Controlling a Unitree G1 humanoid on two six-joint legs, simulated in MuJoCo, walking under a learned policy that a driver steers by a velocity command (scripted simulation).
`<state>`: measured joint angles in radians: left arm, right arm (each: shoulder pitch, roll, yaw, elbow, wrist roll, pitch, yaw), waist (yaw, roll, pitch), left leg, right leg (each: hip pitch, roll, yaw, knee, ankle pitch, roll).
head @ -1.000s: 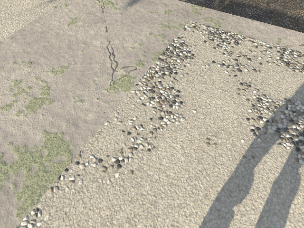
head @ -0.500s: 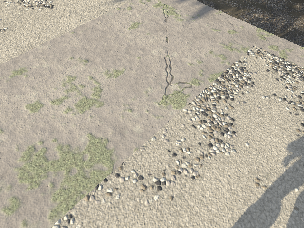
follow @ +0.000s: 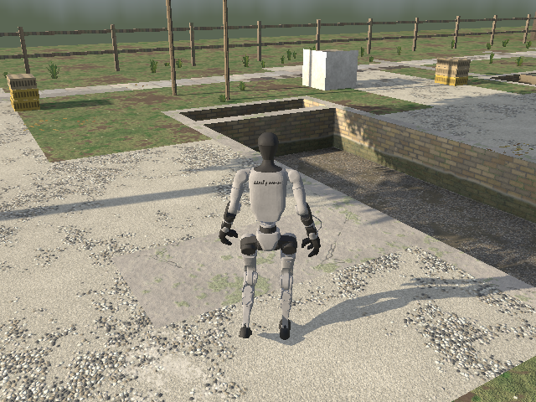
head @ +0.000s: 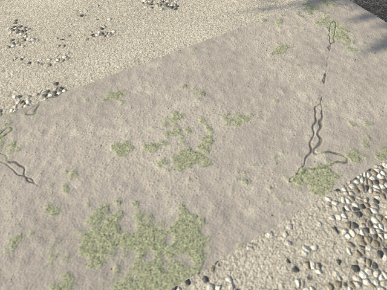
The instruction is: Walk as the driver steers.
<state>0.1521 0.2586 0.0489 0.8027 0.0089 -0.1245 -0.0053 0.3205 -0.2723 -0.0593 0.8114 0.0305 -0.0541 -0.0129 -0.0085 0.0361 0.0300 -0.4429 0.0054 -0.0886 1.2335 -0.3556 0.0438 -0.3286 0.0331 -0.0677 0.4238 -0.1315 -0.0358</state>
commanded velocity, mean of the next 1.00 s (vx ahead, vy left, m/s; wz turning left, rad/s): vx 0.50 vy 0.00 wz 0.05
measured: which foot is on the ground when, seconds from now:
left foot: up 0.00-0.36, down 0.38-0.94, up 0.96-1.00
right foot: down 0.00-0.40, up 0.42-0.94, down 0.96-1.00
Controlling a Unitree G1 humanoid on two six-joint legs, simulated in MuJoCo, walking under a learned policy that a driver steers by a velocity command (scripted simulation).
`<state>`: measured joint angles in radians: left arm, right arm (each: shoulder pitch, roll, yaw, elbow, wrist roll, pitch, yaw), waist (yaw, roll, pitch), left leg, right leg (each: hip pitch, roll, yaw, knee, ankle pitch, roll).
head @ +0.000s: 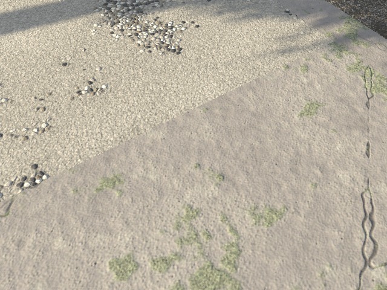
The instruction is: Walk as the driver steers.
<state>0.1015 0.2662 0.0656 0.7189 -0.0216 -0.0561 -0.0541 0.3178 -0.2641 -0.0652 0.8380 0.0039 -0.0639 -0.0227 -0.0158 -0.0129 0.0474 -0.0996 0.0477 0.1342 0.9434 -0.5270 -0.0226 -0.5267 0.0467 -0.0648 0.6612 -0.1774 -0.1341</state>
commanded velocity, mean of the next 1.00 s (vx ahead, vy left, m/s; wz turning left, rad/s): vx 0.41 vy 0.00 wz -0.45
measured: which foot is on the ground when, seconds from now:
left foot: up 0.00-0.40, down 0.42-0.90, up 0.92-1.00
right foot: down 0.00-0.44, up 0.46-0.88, down 0.90-1.00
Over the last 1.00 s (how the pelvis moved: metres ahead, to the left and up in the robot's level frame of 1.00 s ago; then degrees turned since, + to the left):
0.54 0.10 -0.02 -2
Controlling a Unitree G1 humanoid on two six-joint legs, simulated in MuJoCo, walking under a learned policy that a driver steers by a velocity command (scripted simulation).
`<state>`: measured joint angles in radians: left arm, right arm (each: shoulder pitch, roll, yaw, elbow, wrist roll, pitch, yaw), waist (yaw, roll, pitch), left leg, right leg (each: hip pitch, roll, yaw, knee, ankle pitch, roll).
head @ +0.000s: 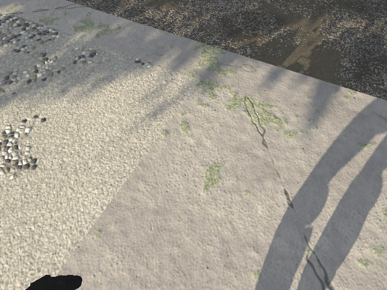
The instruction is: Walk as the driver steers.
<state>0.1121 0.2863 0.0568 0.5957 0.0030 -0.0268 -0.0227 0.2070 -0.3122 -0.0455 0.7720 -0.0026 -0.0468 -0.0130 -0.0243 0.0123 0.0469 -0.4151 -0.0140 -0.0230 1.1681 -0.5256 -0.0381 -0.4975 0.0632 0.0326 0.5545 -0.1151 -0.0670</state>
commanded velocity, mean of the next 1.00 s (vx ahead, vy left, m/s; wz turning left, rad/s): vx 0.03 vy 0.00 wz -0.58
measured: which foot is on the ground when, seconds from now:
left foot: up 0.00-0.34, down 0.36-0.78, up 0.80-1.00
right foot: down 0.00-0.36, up 0.38-0.76, down 0.78-1.00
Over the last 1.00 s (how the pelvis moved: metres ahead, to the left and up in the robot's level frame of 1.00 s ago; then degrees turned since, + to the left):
0.48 -0.08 0.01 -28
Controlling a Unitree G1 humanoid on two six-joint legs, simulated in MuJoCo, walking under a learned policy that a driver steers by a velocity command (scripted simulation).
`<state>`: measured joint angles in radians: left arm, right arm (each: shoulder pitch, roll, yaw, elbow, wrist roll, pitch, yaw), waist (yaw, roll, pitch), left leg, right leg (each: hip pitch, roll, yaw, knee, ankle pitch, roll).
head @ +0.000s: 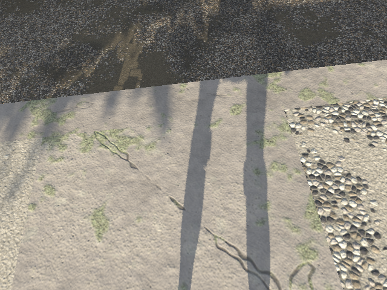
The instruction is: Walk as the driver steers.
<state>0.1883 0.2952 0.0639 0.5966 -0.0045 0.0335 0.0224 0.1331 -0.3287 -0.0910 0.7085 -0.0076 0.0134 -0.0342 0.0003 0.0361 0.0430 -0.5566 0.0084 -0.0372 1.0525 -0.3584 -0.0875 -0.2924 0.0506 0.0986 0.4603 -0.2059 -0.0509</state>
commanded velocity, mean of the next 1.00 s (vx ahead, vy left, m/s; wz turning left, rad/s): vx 0.17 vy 0.00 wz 0.22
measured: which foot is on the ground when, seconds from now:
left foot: up 0.00-0.20, down 0.22-0.50, up 0.52-0.82, down 0.84-1.00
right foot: down 0.00-0.84, up 0.86-1.00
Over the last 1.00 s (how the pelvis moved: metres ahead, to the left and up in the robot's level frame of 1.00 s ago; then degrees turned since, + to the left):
0.02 0.00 0.02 -35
